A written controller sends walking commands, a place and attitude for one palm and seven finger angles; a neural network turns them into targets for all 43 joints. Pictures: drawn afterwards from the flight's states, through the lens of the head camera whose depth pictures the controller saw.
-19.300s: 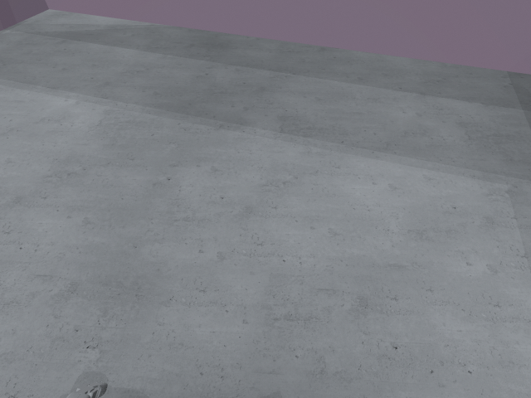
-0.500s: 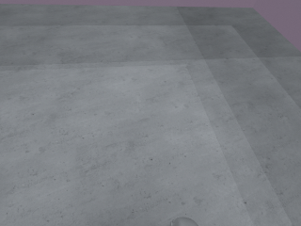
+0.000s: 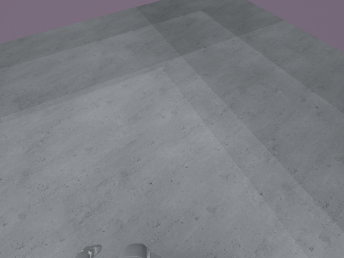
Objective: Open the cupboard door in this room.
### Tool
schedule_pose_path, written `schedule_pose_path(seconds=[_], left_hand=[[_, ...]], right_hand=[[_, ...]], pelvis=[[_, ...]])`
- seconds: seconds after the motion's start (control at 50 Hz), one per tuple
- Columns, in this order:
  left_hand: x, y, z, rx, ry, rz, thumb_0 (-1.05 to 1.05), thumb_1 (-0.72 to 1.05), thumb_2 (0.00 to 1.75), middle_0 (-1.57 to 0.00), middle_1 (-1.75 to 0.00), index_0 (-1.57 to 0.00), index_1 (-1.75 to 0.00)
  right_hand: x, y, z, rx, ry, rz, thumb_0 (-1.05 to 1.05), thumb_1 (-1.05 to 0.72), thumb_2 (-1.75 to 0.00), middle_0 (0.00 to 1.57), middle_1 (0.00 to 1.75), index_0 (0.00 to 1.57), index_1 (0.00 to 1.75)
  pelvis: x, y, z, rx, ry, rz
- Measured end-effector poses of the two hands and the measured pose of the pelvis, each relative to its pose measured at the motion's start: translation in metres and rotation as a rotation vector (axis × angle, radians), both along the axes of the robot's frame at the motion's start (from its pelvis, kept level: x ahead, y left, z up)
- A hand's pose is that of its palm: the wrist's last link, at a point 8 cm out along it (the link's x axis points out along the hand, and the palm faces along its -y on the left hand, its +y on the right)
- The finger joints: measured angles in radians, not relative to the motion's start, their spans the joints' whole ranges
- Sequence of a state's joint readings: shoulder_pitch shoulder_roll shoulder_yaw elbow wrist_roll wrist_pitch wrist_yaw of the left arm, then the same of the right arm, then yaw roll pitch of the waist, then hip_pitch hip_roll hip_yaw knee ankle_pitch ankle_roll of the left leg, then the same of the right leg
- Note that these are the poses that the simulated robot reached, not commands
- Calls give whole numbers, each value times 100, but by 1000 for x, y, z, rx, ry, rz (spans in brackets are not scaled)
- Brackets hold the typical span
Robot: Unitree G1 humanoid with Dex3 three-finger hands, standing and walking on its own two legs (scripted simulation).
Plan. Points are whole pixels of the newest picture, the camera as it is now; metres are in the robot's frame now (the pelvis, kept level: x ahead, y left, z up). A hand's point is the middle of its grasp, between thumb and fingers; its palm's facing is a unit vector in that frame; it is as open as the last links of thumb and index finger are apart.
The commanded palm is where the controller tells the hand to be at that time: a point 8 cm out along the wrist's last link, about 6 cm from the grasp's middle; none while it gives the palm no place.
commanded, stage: turn or walk to find it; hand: left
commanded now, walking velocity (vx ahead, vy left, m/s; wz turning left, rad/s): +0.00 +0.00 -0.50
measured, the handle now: out of the picture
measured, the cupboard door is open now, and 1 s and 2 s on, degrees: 0 0 0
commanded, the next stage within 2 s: none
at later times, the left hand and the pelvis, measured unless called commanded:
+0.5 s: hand out of the picture +0.09 +0.25 -0.18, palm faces -0.15 -0.96 -0.22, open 7.4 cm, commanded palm none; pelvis -0.01 +0.05 +0.00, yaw -14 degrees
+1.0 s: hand out of the picture +0.14 +0.13 -0.15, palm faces -0.46 -0.86 -0.22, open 7.4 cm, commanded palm none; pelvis +0.01 -0.02 +0.00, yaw -29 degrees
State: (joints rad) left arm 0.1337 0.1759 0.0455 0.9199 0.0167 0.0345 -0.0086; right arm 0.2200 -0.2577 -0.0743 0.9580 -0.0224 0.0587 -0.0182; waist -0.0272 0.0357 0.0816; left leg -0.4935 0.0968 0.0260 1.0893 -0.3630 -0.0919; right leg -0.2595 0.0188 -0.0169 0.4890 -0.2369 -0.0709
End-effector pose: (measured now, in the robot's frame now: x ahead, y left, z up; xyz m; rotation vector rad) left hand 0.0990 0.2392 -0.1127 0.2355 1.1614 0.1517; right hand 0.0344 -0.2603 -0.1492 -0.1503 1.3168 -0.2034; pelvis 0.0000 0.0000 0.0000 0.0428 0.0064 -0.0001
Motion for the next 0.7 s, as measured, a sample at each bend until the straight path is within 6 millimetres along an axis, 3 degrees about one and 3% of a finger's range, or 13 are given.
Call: schedule_pose_path(seconds=[0.16,0.26,0.34,0.44,0.54,0.62,0.7], left_hand=[[-26,9,-12,-15,81,-3,0,90,90,-20,-30,-20,-30],[-40,30,-24,-22,136,-4,0,90,90,-20,-30,-20,-30],[-40,51,-39,-33,160,-20,0,90,90,-20,-30,-20,-30],[-24,63,-35,-36,159,-81,0,91,90,-20,-30,-20,-29],[0,59,-29,-30,136,-151,0,91,90,-19,-30,-19,-29],[26,40,-27,-22,117,-231,0,91,90,-19,-30,-19,-29],[56,5,-23,-12,72,-335,0,91,90,-19,-30,-19,-29]], right_hand=[[29,5,11,-28,-93,-9,0,-91,-89,19,30,20,30],[46,20,22,-55,-165,-15,0,-91,-89,20,30,20,30],[44,35,27,-86,-214,-31,0,-91,-89,20,30,20,30],[16,50,35,-90,-190,-76,0,-91,-89,20,30,20,30],[-20,56,31,-72,-147,-163,0,-91,-89,20,30,20,30],[-58,55,22,-50,-98,-252,0,-91,-89,20,30,20,30],[-104,48,7,-23,-36,-349,0,-91,-89,20,30,20,30]], pelvis=[[-2,7,0,-16,12,-72],[-4,22,-3,-33,21,-115],[-6,38,-11,-45,19,-152],[-8,49,-4,-58,2,-213],[-9,50,-1,-65,-1,-270],[-12,44,-3,-61,-1,-320],[-16,32,-8,-52,1,-376]])
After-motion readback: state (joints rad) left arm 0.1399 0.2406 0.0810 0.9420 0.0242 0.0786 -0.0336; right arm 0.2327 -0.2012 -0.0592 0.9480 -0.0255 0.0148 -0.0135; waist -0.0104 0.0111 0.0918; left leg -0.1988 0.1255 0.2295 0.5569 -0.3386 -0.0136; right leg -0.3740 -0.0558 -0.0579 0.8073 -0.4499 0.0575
